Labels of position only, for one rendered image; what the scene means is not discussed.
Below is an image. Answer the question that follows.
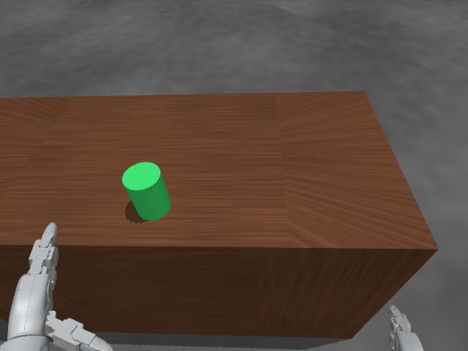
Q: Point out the left robot arm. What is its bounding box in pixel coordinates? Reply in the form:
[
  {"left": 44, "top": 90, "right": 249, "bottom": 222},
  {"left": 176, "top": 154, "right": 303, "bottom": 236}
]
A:
[{"left": 0, "top": 334, "right": 50, "bottom": 351}]

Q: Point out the left robot hand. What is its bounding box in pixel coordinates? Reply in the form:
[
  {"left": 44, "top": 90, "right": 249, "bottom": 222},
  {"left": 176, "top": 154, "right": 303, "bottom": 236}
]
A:
[{"left": 7, "top": 222, "right": 113, "bottom": 351}]

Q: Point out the can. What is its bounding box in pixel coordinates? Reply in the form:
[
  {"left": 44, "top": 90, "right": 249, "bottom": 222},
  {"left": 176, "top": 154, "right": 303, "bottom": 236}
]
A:
[{"left": 122, "top": 162, "right": 171, "bottom": 221}]

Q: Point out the right robot hand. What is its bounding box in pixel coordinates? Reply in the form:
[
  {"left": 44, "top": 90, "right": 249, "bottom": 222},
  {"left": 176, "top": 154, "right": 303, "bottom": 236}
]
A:
[{"left": 388, "top": 305, "right": 424, "bottom": 351}]

